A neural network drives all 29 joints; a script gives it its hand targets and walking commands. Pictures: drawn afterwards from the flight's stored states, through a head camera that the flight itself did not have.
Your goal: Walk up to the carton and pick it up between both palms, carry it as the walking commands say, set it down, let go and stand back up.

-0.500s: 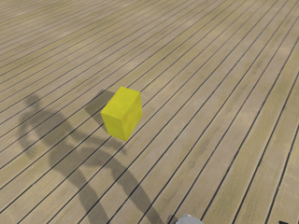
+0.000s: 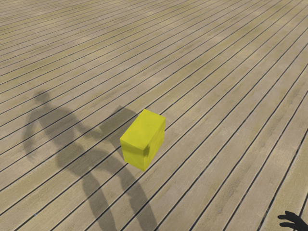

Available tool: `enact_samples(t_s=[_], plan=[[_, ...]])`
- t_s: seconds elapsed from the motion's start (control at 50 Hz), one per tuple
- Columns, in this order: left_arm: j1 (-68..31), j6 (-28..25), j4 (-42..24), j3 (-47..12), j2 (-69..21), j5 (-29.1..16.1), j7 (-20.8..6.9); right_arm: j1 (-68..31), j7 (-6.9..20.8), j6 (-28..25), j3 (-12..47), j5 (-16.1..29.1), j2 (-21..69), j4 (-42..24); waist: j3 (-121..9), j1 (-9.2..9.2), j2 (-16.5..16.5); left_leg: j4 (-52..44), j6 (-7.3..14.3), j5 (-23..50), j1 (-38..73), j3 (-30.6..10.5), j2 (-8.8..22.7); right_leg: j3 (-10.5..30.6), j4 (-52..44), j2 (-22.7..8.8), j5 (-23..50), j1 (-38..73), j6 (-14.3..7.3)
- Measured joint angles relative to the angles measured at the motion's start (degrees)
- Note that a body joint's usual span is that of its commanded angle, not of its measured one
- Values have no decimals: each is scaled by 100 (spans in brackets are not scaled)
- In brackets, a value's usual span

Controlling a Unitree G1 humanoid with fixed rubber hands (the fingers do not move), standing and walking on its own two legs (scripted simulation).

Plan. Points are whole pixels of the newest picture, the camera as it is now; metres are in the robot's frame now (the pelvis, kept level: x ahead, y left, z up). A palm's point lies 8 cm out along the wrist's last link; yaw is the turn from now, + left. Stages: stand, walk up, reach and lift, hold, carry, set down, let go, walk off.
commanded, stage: walk up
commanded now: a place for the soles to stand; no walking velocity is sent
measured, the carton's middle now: (144, 140) +0.80 +0.09 -0.61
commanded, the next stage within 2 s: none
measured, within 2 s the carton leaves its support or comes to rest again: neither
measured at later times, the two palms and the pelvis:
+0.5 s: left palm out of the picture +0.23 +0.44 -0.05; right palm (251, 177) +0.30 -0.27 -0.07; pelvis +0.18 +0.07 +0.00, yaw -1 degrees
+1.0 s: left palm (39, 134) +0.45 +0.43 -0.07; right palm (231, 162) +0.36 -0.23 -0.09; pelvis +0.31 +0.10 -0.01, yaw -5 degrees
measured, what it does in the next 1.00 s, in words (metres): walks ahead: right foot, then left foot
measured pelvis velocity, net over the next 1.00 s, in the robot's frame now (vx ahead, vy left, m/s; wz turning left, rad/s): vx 0.31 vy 0.10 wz -0.08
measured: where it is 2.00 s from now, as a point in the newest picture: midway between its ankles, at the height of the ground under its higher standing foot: (119, 215)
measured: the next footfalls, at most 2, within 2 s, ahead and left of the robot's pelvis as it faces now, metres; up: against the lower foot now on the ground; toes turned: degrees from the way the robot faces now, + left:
right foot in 0.20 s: +0.21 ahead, -0.11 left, +0.00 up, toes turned -7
left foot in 0.50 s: +0.32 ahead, +0.21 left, +0.00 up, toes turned +3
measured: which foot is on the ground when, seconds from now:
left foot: down 0.00-0.22, up 0.24-0.48, down 0.50-0.82, up 0.84-0.98, down 1.00-1.00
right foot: up 0.00-0.18, down 0.20-0.50, up 0.52-0.80, down 0.82-1.00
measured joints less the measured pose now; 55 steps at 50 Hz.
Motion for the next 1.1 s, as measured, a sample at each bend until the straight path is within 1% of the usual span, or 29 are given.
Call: enact_samples(t_s=[0.04, 0.08, 0.16, 0.2, 0.22, 0.24, 0.28, 0.32, 0.36, 0.42, 0.48, 0.5, 0.52, 0.56, 0.6, 0.64, 0.68, 0.72, 0.78, 0.82, 0.84, 0.88, 0.92, 0.96, 1.0, 1.02, 1.06, 1.08, 1.1], plan=[[-67, -23, 13, -44, -106, 5, -30, 115, -49, 9, 38, 1, 35, 20, 23, -100, -62, -215, 43, -32, 257, 69, -44, -144, -269, 0, 63, -202, 42], [-116, -29, 4, -63, -212, 30, -74, 233, -54, 15, 47, -28, 31, 19, 49, -195, -54, -328, 93, -110, 454, 135, -58, -318, -793, 2, 60, -314, 47], [-248, -77, 7, -37, -356, 55, -129, 467, -15, 58, 32, -57, -9, -7, 110, -352, 85, -283, 94, -432, 753, 227, -43, -551, -1983, 105, 544, -209, -41], [-269, -137, -14, 9, -329, 74, -133, 581, 7, 102, 41, -66, -19, -47, 93, -384, 176, 21, 70, -747, 787, 236, -2, -581, -2569, 237, 802, 52, -124], [-278, -179, -47, 50, -292, 97, -109, 624, 8, 116, 48, -73, -17, -61, 92, -362, 249, 361, 113, -951, 701, 180, 45, -590, -2589, 287, 1091, 90, -153], [-282, -211, -86, 85, -245, 107, -74, 627, -9, 139, 63, -74, 18, -46, 86, -311, 298, 877, 132, -1157, 515, 22, 22, -591, -2411, 308, 1111, 47, -140], [-277, -218, -172, 119, -173, 72, -16, 579, -66, 191, 106, -69, 85, 4, 87, -228, 390, 1905, 117, -1263, 53, -339, -95, -610, -2222, 295, 840, 106, -116], [-244, -201, -233, 136, -130, 53, 24, 490, -92, 190, 137, -60, 108, 44, 86, -139, 487, 2283, 53, -1128, -322, -490, -62, -633, -2305, 257, 682, 296, -65], [-190, -179, -274, 145, -60, 69, 24, 391, -59, 164, 154, -61, 126, 61, 75, -43, 503, 2038, -24, -1081, -565, -484, 58, -624, -2424, 178, 639, 468, -2], [-73, -161, -293, 145, 66, 98, -13, 205, 34, 155, 146, -52, 129, 59, 72, 94, 426, 1235, -57, -821, -688, -399, 194, -558, -2498, 20, 515, 660, 64], [57, -101, -266, 115, 172, 99, -59, 68, 105, 106, 94, -47, 54, 52, 41, 185, 307, 313, -39, -374, -451, -286, 169, -440, -2310, -167, 219, 747, 57], [113, -73, -260, 97, 192, 102, -65, 59, 104, 72, 65, -58, -9, 32, 16, 189, 269, 104, -23, -265, -329, -255, 104, -377, -2090, -242, 32, 705, -1], [132, -42, -235, 84, 182, 77, -60, 61, 78, 35, 32, -84, -67, 4, 12, 170, 235, 156, -27, 59, -331, -210, 42, -286, -1687, -280, -194, 584, -77], [86, 30, -151, 41, 92, 63, 0, 81, -3, -14, 4, -68, -97, -28, 29, 112, 175, 433, -3, 15, -339, -121, -2, 34, -547, -78, -363, 139, -53], [-1, 44, -72, -20, 18, 54, 18, 154, -79, -22, 17, -11, -31, -15, 68, 29, 55, 352, 32, -165, -129, -38, -37, 86, 52, 52, -115, -216, 17], [-65, 25, -25, -49, -74, 56, -23, 263, -121, -22, 51, -2, 11, 13, 87, -74, -29, 127, 54, -193, 122, 20, -64, -63, -140, 50, 20, -392, 67], [-118, 29, -19, -47, -178, 73, -96, 393, -126, -32, 64, -19, 5, 24, 99, -174, -43, -51, 82, -209, 329, 66, -66, -222, -628, 48, 52, -464, 83], [-202, 42, -27, -31, -273, 87, -145, 519, -135, -34, 62, -24, -26, 38, 128, -257, -10, -142, 83, -277, 491, 99, -52, -327, -1201, 75, 244, -442, 54], [-363, 44, -31, 4, -358, 96, -155, 635, -172, 15, 78, -1, -60, 69, 183, -336, 90, -24, 7, -496, 614, 115, 8, -405, -2089, 208, 719, -195, -35], [-458, 16, -65, 40, -328, 128, -120, 685, -210, 52, 124, 18, -39, 75, 191, -314, 134, 331, -57, -783, 568, 119, 67, -362, -2582, 329, 1074, 49, -123], [-522, 1, -81, 56, -323, 138, -88, 656, -236, 78, 153, 27, -4, 97, 209, -278, 178, 643, -36, -911, 461, 53, 93, -351, -2457, 368, 1177, -1, -91], [-629, 17, -126, 54, -309, 106, -55, 554, -315, 146, 226, 55, 106, 158, 229, -225, 198, 1336, 9, -1430, 176, -182, -17, -320, -2190, 359, 990, -57, -59], [-714, 71, -177, 23, -307, 84, -24, 461, -379, 156, 285, 63, 191, 220, 238, -158, 203, 1601, 26, -1622, -23, -269, -80, -285, -2153, 308, 837, 1, -33], [-791, 144, -174, -25, -291, 88, -14, 383, -408, 107, 322, 62, 250, 317, 228, -78, 185, 1177, 12, -1369, -19, -219, -67, -236, -2177, 250, 789, 66, 50], [-841, 224, -129, -79, -275, 68, -22, 331, -432, 40, 330, 17, 247, 413, 177, -44, 169, 410, 10, -721, 147, -199, -87, -185, -2027, 195, 676, 28, 145], [-872, 268, -83, -92, -286, 41, -24, 298, -451, 7, 329, -21, 246, 465, 157, -35, 145, 398, -35, -468, 141, -175, -110, -140, -1891, 174, 586, -20, 133], [-931, 362, 68, -119, -343, -11, 6, 194, -463, -24, 361, -34, 253, 582, 142, -37, 134, 545, -55, -572, 155, -155, -98, -11, -1761, 263, 66, 6, 90], [-968, 384, 158, -138, -372, -27, 16, 124, -465, -26, 381, -24, 261, 647, 152, -44, 131, 559, -53, -660, 206, -159, -82, 5, -1836, 294, 88, 88, 78], [-1006, 381, 252, -158, -398, -33, 22, 40, -466, -16, 403, -8, 271, 714, 166, -51, 120, 546, -57, -720, 268, -164, -70, 2, -2002, 306, 409, 194, 97]])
